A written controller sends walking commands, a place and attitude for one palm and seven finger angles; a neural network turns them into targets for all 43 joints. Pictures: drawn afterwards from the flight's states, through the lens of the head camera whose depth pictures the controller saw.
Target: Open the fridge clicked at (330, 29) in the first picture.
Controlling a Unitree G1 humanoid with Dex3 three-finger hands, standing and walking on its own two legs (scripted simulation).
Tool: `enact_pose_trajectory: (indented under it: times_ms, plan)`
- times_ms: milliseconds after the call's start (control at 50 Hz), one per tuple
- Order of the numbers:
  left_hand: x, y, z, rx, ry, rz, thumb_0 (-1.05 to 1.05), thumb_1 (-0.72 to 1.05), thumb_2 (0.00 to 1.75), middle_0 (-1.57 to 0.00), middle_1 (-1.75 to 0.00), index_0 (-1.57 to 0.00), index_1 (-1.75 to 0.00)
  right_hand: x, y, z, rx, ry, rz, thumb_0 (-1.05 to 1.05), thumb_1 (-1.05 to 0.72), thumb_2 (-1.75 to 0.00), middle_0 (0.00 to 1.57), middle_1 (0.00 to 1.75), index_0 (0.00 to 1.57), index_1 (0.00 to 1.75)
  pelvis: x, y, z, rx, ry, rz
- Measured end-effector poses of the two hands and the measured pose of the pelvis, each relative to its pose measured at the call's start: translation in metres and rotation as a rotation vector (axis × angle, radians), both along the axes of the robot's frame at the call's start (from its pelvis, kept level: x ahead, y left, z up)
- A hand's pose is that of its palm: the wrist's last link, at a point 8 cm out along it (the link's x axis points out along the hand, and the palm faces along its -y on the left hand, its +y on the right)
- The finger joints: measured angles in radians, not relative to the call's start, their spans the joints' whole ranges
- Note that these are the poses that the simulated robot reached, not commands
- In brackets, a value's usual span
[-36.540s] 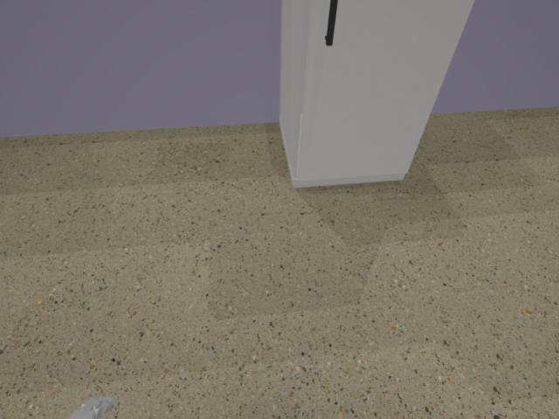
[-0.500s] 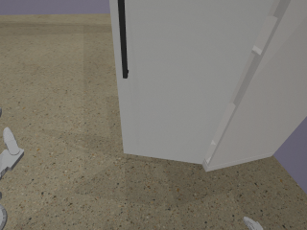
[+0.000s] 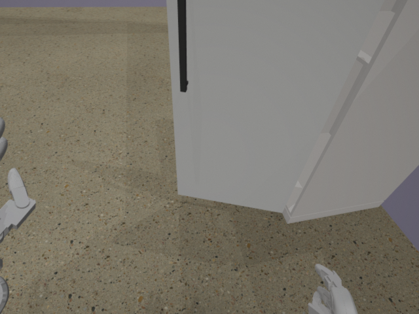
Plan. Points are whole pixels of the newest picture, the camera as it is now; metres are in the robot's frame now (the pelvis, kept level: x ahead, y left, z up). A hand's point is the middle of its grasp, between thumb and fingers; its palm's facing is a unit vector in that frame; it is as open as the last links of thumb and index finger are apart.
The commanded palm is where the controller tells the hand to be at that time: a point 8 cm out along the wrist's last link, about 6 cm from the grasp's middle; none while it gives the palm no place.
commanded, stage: stop stepping back and stand still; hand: left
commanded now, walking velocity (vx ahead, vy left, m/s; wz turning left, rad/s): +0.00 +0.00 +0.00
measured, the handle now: (183, 20) +0.81 +0.13 +0.23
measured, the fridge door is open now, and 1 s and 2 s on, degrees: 67 67 67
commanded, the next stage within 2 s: let the arm hang, fingers relaxed in 0.62 s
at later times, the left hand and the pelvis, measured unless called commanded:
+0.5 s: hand (40, 194) +0.23 +0.26 +0.17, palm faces +0.44 -0.79 -0.43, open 7.5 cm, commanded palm +0.16 +0.30 +0.19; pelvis +0.02 +0.00 +0.02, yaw +0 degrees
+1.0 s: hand out of the picture +0.10 +0.19 -0.15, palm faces -0.06 -0.98 -0.21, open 7.4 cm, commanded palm none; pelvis +0.01 +0.01 +0.01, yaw +1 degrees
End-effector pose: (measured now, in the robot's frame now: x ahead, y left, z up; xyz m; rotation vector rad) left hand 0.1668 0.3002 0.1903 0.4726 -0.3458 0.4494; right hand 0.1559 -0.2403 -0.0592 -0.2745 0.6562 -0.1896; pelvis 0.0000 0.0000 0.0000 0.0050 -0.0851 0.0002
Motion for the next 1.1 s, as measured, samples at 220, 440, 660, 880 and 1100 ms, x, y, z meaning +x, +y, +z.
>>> enact_pose_trajectory:
  times_ms: [220,440,660,880,1100]
  plan:
    - [-0.005,-0.016,0.021,0.088,0.052,0.009,0.02,0.88,0.90,-0.21,-0.30,-0.21,-0.30,0.003,0.011,-0.017,0.099,0.095,0.053,0.01,-0.90,-0.90,0.20,0.30,0.21,0.30,0.011,-0.011,0.009,-0.002,0.040,0.013]
    - [0.015,0.002,-0.002,0.010,0.144,0.024,0.02,0.88,0.90,-0.21,-0.30,-0.21,-0.30,0.017,0.005,-0.003,0.055,0.059,0.000,0.02,-0.90,-0.90,0.20,0.30,0.21,0.30,0.023,0.000,0.014,-0.015,0.054,0.000]
    - [0.023,0.000,0.011,0.049,0.118,-0.028,0.02,0.88,0.90,-0.21,-0.30,-0.21,-0.30,0.040,0.014,0.010,0.050,0.014,0.011,0.01,-0.90,-0.90,0.20,0.30,0.21,0.30,0.029,0.006,0.017,-0.021,0.072,-0.005]
    - [0.018,0.010,-0.191,-0.233,0.938,0.014,0.01,0.90,0.90,-0.20,-0.30,-0.19,-0.30,0.025,0.005,-0.032,0.088,0.175,0.059,0.01,-0.90,-0.90,0.20,0.30,0.21,0.30,0.016,0.020,0.005,-0.015,0.093,0.014]
    - [-0.128,-0.060,-0.327,-0.579,1.591,0.055,0.00,0.99,0.90,-0.21,-0.30,-0.20,-0.30,-0.105,-0.003,-0.047,0.035,0.647,-0.046,0.01,-0.91,-0.90,0.20,0.30,0.20,0.30,0.010,0.009,0.013,-0.019,0.087,0.027]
